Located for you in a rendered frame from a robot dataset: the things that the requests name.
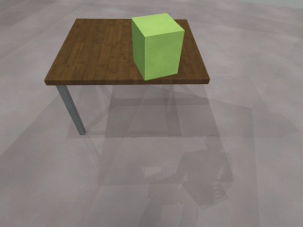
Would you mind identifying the table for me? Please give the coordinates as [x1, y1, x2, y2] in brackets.
[44, 18, 210, 135]

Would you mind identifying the carton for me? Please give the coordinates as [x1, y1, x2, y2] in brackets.
[131, 13, 185, 80]

